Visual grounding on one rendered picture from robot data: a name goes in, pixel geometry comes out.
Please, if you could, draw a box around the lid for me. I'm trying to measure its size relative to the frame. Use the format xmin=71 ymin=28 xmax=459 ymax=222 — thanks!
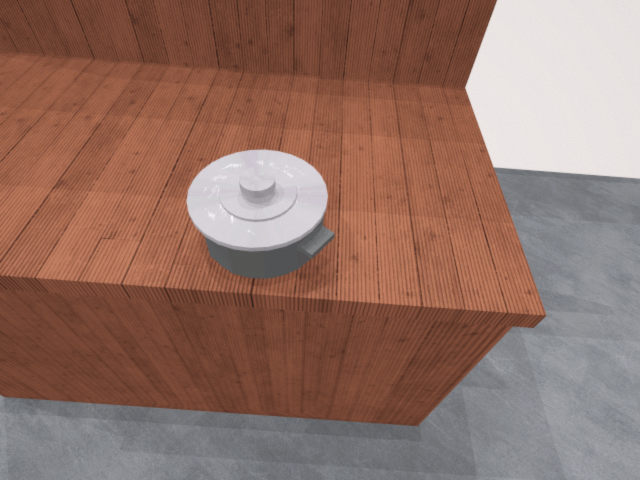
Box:
xmin=186 ymin=150 xmax=328 ymax=252

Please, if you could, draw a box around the knob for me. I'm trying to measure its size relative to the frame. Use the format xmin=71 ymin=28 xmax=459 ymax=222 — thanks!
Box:
xmin=239 ymin=167 xmax=276 ymax=198

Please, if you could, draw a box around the table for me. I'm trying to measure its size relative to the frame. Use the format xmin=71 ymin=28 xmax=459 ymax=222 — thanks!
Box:
xmin=0 ymin=0 xmax=547 ymax=426

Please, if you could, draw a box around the pot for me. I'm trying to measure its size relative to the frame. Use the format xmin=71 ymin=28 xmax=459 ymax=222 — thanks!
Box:
xmin=205 ymin=216 xmax=335 ymax=279

